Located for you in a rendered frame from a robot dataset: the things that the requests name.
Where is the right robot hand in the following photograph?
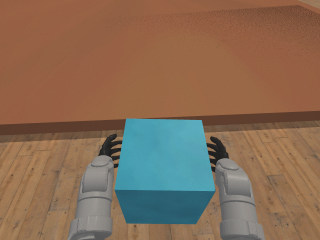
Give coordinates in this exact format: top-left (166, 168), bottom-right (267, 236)
top-left (206, 136), bottom-right (229, 172)

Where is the robot left forearm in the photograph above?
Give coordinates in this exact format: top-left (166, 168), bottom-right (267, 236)
top-left (67, 155), bottom-right (114, 240)

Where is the carton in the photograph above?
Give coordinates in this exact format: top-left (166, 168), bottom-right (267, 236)
top-left (114, 118), bottom-right (216, 225)

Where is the left robot hand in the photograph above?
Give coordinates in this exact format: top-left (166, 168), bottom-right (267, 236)
top-left (98, 134), bottom-right (123, 168)

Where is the robot right forearm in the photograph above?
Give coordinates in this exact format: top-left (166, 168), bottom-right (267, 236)
top-left (215, 158), bottom-right (266, 240)

